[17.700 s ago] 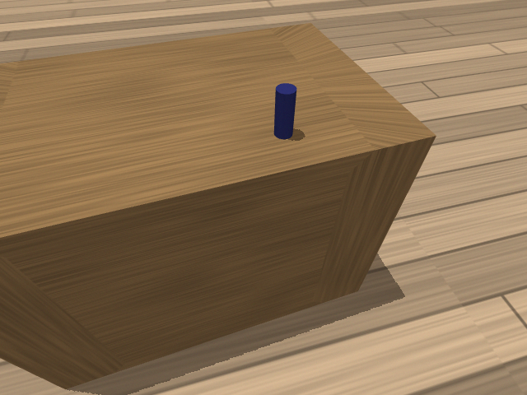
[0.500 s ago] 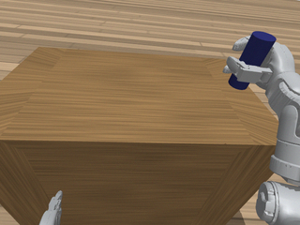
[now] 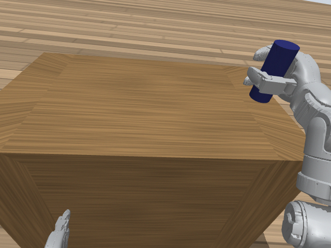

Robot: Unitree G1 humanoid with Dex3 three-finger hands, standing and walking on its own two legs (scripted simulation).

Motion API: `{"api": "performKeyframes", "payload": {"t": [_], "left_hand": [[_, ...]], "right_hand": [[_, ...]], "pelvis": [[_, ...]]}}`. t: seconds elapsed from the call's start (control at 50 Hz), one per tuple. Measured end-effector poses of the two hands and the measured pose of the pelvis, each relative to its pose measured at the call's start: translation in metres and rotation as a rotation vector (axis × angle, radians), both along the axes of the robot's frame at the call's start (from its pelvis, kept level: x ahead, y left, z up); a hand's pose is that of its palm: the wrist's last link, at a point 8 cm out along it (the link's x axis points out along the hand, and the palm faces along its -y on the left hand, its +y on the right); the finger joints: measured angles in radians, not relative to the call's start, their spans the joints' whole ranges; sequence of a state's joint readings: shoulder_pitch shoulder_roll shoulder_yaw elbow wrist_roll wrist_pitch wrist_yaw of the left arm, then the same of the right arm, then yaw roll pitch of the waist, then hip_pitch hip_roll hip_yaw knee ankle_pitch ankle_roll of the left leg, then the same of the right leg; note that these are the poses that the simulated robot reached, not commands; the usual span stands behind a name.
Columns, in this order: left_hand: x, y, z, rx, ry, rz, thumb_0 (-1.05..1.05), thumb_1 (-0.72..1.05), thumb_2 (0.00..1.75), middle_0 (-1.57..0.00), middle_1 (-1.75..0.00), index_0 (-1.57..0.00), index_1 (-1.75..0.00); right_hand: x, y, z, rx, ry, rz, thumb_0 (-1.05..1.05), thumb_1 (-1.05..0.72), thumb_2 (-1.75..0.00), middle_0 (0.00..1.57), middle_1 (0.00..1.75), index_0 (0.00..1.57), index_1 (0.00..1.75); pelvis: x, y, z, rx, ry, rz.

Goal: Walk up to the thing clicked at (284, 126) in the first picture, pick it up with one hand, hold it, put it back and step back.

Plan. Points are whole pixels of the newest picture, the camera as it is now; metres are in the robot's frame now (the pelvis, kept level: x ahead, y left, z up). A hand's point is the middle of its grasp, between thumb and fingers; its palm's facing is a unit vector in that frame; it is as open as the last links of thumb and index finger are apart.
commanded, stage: hold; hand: right
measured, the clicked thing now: (271, 73) +0.34 -0.18 +0.32
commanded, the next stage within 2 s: crouch in 1.32 s
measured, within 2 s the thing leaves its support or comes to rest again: neither
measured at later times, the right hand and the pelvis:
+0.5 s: hand (263, 75) +0.34 -0.17 +0.32, palm faces +0.06 +1.00 -0.01, open 5.5 cm; pelvis +0.00 +0.00 +0.00, yaw +0 degrees
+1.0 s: hand (262, 75) +0.35 -0.17 +0.31, palm faces +0.10 +1.00 -0.01, open 5.6 cm; pelvis +0.00 +0.00 +0.00, yaw +0 degrees
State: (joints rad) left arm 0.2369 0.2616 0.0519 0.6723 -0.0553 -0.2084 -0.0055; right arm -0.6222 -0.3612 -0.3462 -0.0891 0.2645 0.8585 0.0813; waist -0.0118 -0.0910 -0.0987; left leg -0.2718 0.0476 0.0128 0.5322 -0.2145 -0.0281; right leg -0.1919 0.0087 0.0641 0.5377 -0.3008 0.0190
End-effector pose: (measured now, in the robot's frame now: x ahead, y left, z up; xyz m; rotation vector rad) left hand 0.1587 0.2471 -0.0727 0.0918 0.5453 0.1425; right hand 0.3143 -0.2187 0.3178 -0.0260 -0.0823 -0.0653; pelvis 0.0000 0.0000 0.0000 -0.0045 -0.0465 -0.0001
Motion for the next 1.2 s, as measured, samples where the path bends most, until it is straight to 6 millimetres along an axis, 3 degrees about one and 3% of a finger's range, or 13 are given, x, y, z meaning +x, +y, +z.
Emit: {"api": "performKeyframes", "payload": {"t": [0.22,0.36,0.88,1.02,1.2], "left_hand": [[0.0,0.002,0.007,0.017,-0.031,0.002,-0.01,-0.54,0.05,-0.05,-0.05,-0.05,-0.05],[0.0,0.001,0.004,0.003,-0.02,-0.002,-0.01,-0.54,0.05,-0.05,-0.05,-0.05,-0.05],[0.005,0.006,0.004,0.004,-0.019,0.008,-0.01,-0.55,0.05,-0.05,-0.05,-0.05,-0.05],[0.003,0.003,0.002,0.007,0.001,-0.004,-0.01,-0.54,0.05,-0.05,-0.05,-0.05,-0.05],[0.005,0.007,0.004,0.016,-0.008,0.006,-0.01,-0.54,0.05,-0.05,-0.05,-0.05,-0.05]], "right_hand": [[-0.001,-0.005,0.004,0.009,-0.033,-0.028,0.0,-0.11,-1.16,0.99,1.16,1.01,1.14],[-0.005,0.002,0.003,-0.009,-0.024,0.009,0.0,-0.11,-1.16,0.99,1.16,1.01,1.14],[0.006,0.004,-0.008,0.014,0.009,-0.009,0.0,-0.11,-1.17,0.99,1.16,1.01,1.14],[0.005,-0.001,-0.005,0.008,-0.019,-0.032,0.0,-0.11,-1.17,0.99,1.16,1.01,1.14],[0.006,0.007,-0.002,-0.002,-0.019,-0.001,0.0,-0.11,-1.16,0.99,1.17,1.01,1.14]], "pelvis": [[-0.002,0.001,0.0,-0.001,-0.001,0.003],[-0.001,0.001,0.0,0.001,-0.004,0.001],[0.003,0.004,0.001,0.0,0.003,0.002],[0.003,0.005,0.0,-0.001,0.004,-0.002],[0.003,0.004,0.001,0.0,0.0,0.0]]}}
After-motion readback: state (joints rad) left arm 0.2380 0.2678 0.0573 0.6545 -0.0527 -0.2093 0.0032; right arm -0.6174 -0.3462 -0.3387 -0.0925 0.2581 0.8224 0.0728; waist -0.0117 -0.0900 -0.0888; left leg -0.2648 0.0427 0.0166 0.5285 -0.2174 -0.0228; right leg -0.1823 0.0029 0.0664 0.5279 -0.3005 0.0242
